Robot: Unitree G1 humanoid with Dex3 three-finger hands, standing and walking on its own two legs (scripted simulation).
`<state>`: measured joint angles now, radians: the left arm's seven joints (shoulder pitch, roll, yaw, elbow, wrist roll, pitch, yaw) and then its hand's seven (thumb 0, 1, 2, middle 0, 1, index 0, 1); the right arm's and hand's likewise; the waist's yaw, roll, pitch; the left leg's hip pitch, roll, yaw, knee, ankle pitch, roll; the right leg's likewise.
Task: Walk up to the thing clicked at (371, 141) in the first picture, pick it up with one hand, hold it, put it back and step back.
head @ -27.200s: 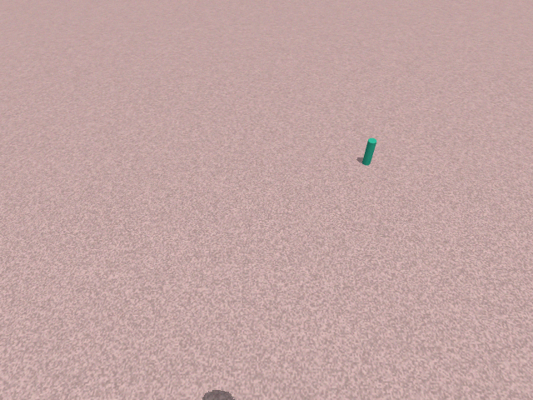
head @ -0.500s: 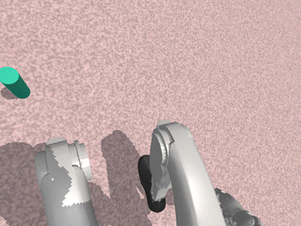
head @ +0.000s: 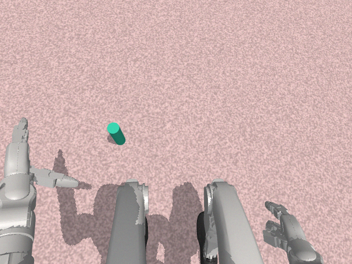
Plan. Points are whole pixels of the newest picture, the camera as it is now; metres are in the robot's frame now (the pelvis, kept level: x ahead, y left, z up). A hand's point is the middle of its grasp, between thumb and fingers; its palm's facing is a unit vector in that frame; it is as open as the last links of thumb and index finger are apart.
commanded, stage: home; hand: left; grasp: from the side
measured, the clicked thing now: (117, 134) +0.51 +0.23 -0.42
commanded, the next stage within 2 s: none
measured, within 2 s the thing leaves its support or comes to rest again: neither
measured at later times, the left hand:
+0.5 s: hand (37, 191) +0.26 +0.22 +0.10, palm faces +0.17 -0.92 -0.34, open 17.5 cm
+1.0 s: hand (24, 224) +0.22 +0.19 +0.16, palm faces +0.19 -0.94 -0.29, open 17.4 cm
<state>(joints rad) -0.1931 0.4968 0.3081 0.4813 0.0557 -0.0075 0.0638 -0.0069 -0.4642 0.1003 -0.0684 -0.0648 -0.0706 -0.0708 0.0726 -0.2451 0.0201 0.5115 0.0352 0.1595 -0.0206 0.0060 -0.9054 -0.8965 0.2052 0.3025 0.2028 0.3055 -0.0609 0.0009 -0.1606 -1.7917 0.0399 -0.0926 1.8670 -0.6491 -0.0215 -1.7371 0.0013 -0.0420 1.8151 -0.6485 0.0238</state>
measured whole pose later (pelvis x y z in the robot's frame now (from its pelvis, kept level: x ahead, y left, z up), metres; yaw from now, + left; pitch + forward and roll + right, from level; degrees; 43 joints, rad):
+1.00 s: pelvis +0.07 +0.00 +0.22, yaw +5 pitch +8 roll -2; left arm 0.48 0.21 -0.01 -0.03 -0.01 0.27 0.15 -0.01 -0.54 0.06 -0.05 -0.05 -0.06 -0.06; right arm 0.26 -0.20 0.03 0.47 0.01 -0.10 -0.18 0.01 -0.90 -0.90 0.21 0.30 0.20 0.31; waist -0.02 0.03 -0.11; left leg -0.65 0.04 -0.05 0.98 -0.47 -0.03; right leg -0.60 -0.01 -0.05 0.93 -0.48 0.01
